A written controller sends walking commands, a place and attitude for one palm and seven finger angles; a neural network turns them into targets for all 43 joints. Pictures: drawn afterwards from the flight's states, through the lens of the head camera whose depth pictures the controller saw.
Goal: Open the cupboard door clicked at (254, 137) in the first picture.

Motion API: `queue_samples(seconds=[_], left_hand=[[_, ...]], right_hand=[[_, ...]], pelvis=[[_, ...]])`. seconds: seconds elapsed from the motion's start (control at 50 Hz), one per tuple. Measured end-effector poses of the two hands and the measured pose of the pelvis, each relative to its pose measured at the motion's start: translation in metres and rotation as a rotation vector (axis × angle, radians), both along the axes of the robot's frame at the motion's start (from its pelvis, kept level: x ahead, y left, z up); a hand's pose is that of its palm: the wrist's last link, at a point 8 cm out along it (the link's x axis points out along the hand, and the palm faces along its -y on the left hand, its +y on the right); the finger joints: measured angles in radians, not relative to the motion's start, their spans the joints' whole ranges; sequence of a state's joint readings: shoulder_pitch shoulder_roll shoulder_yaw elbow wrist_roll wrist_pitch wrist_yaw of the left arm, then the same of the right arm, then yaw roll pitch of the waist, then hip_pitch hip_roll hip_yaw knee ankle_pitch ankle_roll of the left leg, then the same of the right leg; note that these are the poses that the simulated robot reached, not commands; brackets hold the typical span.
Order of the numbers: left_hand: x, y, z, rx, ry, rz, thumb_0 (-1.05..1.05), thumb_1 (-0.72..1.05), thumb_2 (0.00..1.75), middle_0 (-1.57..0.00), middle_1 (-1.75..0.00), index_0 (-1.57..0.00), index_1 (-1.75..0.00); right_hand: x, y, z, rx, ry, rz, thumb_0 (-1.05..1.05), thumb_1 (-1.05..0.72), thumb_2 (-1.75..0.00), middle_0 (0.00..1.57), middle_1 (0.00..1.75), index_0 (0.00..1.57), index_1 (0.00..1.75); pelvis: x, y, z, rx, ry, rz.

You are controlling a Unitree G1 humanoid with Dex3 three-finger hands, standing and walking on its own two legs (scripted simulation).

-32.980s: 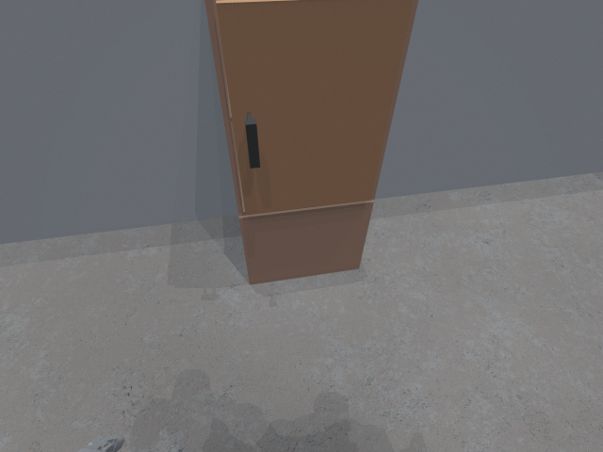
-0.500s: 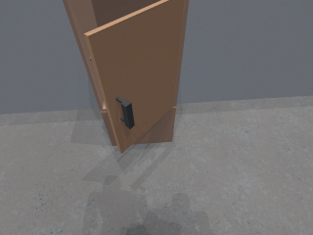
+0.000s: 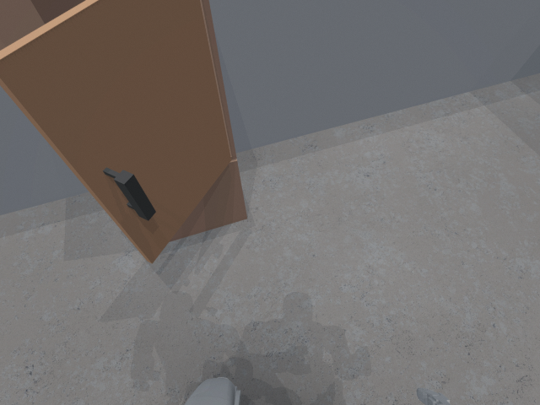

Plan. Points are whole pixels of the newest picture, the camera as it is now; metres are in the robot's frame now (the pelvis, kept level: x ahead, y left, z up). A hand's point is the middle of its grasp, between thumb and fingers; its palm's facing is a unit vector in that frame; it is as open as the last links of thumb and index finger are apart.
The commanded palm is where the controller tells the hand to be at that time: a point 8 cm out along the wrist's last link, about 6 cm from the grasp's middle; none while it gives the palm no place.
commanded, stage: walk to a spot facing it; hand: left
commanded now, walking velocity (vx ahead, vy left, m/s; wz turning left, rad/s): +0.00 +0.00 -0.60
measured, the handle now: (128, 193) +0.47 +0.33 -0.06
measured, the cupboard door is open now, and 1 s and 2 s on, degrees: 44 44 44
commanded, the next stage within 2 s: none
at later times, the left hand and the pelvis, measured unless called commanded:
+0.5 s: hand (176, 374) +0.17 +0.19 -0.17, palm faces -0.27 -0.92 -0.29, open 7.3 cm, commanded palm none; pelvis +0.02 -0.01 -0.02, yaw -17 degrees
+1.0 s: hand (237, 325) +0.26 +0.09 -0.16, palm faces -0.56 -0.81 -0.19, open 7.3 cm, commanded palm none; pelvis +0.05 -0.02 +0.00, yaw -35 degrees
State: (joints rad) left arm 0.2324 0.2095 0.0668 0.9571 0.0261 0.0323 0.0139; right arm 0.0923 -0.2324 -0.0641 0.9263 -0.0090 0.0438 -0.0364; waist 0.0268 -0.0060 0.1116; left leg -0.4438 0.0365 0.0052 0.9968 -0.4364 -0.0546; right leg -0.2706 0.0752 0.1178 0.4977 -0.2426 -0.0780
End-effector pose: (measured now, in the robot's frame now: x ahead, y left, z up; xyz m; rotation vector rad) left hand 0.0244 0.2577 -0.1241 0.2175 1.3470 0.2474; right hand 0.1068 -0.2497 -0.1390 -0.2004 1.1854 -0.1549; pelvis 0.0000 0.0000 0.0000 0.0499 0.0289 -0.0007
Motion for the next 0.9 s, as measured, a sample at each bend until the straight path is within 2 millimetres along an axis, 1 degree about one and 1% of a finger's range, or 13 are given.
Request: queue_samples(seconds=[0.1, 0.16, 0.2, 0.22, 0.26, 0.34, 0.42, 0.48, 0.54, 0.6, 0.7, 0.8, 0.9], left_hand=[[0.013, 0.001, -0.003, -0.023, -0.004, -0.044, 0.0, 0.91, 0.9, -0.2, -0.3, -0.21, -0.3], [0.025, 0.007, -0.009, -0.036, -0.01, -0.072, 0.0, 0.91, 0.9, -0.2, -0.3, -0.21, -0.3], [0.035, 0.013, -0.016, -0.045, -0.016, -0.092, 0.0, 0.91, 0.9, -0.2, -0.3, -0.21, -0.3], [0.041, 0.016, -0.021, -0.051, -0.024, -0.101, 0.0, 0.91, 0.9, -0.2, -0.3, -0.21, -0.3], [0.057, 0.02, -0.024, -0.054, -0.038, -0.13, 0.0, 0.91, 0.9, -0.2, -0.3, -0.21, -0.3], [0.091, 0.017, -0.017, -0.055, -0.087, -0.19, 0.01, 0.91, 0.9, -0.2, -0.3, -0.2, -0.3], [0.124, 0.001, -0.009, -0.052, -0.117, -0.281, 0.0, 0.91, 0.9, -0.2, -0.3, -0.2, -0.3], [0.146, -0.015, -0.013, -0.031, -0.144, -0.362, 0.0, 0.91, 0.9, -0.2, -0.3, -0.2, -0.3], [0.157, -0.03, -0.014, -0.011, -0.141, -0.416, 0.0, 0.91, 0.9, -0.2, -0.3, -0.2, -0.3], [0.161, -0.042, -0.012, -0.014, -0.114, -0.453, 0.0, 0.91, 0.9, -0.2, -0.3, -0.2, -0.3], [0.173, -0.059, -0.017, -0.054, -0.08, -0.517, 0.0, 0.91, 0.9, -0.2, -0.3, -0.2, -0.3], [0.199, -0.07, -0.032, -0.111, -0.083, -0.563, 0.0, 0.91, 0.9, -0.2, -0.3, -0.21, -0.3], [0.23, -0.09, -0.023, -0.143, -0.115, -0.62, 0.01, 0.91, 0.9, -0.2, -0.3, -0.2, -0.3]], right_hand=[[0.02, 0.005, 0.012, -0.006, -0.081, -0.026, 0.01, -0.91, -0.9, 0.2, 0.3, 0.2, 0.3], [0.023, 0.01, 0.017, -0.016, -0.11, -0.046, 0.01, -0.91, -0.9, 0.2, 0.3, 0.2, 0.3], [0.02, 0.013, 0.018, -0.031, -0.129, -0.064, 0.01, -0.91, -0.89, 0.2, 0.3, 0.2, 0.3], [0.016, 0.013, 0.015, -0.044, -0.139, -0.068, 0.01, -0.91, -0.89, 0.2, 0.3, 0.2, 0.3], [0.002, 0.014, 0.015, -0.059, -0.113, -0.079, 0.01, -0.91, -0.89, 0.2, 0.3, 0.21, 0.3], [-0.037, 0.011, 0.016, -0.067, -0.022, -0.109, 0.01, -0.91, -0.89, 0.2, 0.3, 0.21, 0.3], [-0.076, -0.002, 0.006, -0.054, 0.049, -0.187, 0.01, -0.91, -0.89, 0.2, 0.3, 0.21, 0.3], [-0.102, -0.019, -0.011, -0.038, 0.073, -0.266, 0.01, -0.91, -0.89, 0.2, 0.3, 0.21, 0.3], [-0.121, -0.033, -0.018, -0.042, 0.105, -0.343, 0.01, -0.91, -0.89, 0.2, 0.3, 0.21, 0.3], [-0.129, -0.039, -0.009, -0.051, 0.109, -0.39, 0.01, -0.91, -0.89, 0.2, 0.3, 0.21, 0.3], [-0.128, -0.036, 0.009, -0.066, 0.062, -0.453, 0.01, -0.91, -0.89, 0.2, 0.3, 0.2, 0.3], [-0.129, -0.018, 0.01, -0.094, 0.023, -0.504, 0.01, -0.91, -0.9, 0.2, 0.3, 0.2, 0.3], [-0.148, 0.005, 0.019, -0.067, 0.077, -0.538, 0.01, -0.91, -0.89, 0.2, 0.3, 0.21, 0.3]], pelvis=[[0.002, 0.005, 0.001, -0.007, 0.01, -0.058], [0.004, 0.012, 0.0, -0.015, 0.018, -0.091], [0.006, 0.018, -0.005, -0.032, 0.025, -0.111], [0.008, 0.022, -0.01, -0.054, 0.031, -0.115], [0.008, 0.022, -0.011, -0.045, 0.019, -0.134], [0.01, 0.017, -0.005, -0.057, 0.01, -0.176], [0.012, 0.008, -0.007, -0.075, 0.005, -0.237], [0.016, -0.005, -0.02, -0.057, 0.002, -0.283], [0.015, -0.009, -0.024, -0.06, -0.006, -0.325], [0.016, -0.01, -0.017, -0.05, -0.006, -0.362], [0.024, -0.008, -0.009, -0.035, 0.006, -0.428], [0.039, 0.001, -0.017, -0.062, 0.026, -0.481], [0.045, -0.004, -0.006, -0.077, 0.023, -0.54]])
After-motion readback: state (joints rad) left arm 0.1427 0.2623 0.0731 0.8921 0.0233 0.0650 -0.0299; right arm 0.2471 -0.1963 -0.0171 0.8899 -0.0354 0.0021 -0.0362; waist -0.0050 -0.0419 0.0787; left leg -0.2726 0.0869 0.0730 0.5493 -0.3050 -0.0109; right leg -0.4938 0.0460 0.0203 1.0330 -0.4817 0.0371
